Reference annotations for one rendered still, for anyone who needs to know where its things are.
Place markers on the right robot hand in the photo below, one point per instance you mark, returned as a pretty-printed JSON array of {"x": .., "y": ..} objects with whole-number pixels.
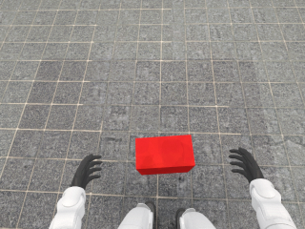
[{"x": 251, "y": 169}]

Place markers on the right robot foot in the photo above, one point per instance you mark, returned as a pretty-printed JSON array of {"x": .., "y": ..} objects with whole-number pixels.
[{"x": 178, "y": 215}]

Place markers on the right robot thigh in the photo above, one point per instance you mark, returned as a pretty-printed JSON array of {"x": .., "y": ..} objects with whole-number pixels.
[{"x": 195, "y": 220}]

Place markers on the left robot hand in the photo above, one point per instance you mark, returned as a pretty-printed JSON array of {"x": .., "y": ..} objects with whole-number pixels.
[{"x": 82, "y": 175}]

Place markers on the carton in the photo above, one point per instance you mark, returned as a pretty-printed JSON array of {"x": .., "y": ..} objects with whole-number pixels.
[{"x": 164, "y": 154}]

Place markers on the right robot forearm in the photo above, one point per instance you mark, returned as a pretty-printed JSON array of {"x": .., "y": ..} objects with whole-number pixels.
[{"x": 266, "y": 201}]

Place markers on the left robot forearm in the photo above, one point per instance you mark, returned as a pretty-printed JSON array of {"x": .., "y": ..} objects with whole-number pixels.
[{"x": 70, "y": 209}]

